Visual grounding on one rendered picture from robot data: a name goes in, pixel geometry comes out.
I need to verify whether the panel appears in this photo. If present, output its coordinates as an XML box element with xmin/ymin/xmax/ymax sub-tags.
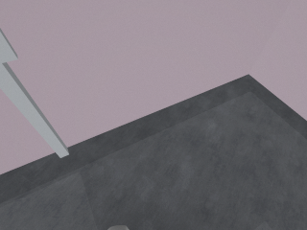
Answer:
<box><xmin>0</xmin><ymin>28</ymin><xmax>69</xmax><ymax>158</ymax></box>

